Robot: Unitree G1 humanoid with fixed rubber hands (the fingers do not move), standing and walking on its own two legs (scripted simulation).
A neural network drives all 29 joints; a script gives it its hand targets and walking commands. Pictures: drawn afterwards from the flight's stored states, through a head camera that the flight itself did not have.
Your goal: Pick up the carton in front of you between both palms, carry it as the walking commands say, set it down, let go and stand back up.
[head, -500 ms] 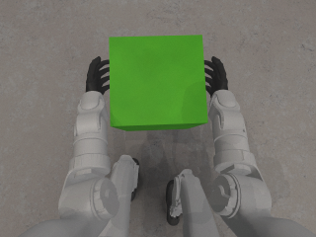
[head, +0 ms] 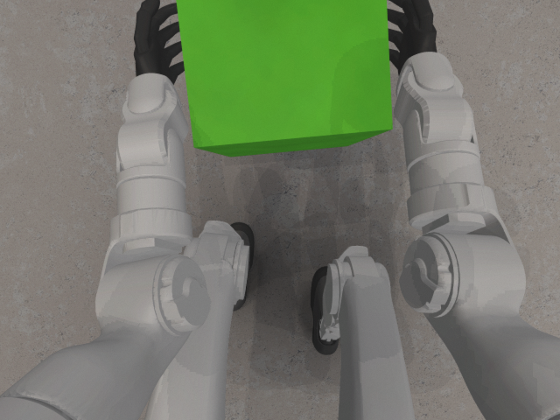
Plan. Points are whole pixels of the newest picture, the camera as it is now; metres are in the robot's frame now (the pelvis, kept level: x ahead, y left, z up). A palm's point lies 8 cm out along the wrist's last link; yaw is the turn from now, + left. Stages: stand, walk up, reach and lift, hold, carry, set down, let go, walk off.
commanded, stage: set down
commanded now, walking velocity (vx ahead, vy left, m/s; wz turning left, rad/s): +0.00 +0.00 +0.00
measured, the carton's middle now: (283, 73) +0.53 +0.07 -0.19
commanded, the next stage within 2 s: none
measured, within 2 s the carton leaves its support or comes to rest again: rests again in 1.34 s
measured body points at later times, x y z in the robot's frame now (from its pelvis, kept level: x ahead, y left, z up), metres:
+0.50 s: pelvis +0.00 -0.01 -0.08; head +0.38 +0.01 +0.14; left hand +0.54 +0.23 -0.25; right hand +0.60 -0.06 -0.27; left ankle +0.13 +0.13 -0.46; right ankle +0.06 -0.11 -0.46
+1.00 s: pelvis -0.01 -0.01 -0.11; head +0.37 -0.01 +0.12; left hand +0.53 +0.23 -0.27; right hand +0.59 -0.07 -0.30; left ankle +0.13 +0.13 -0.46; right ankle +0.06 -0.11 -0.46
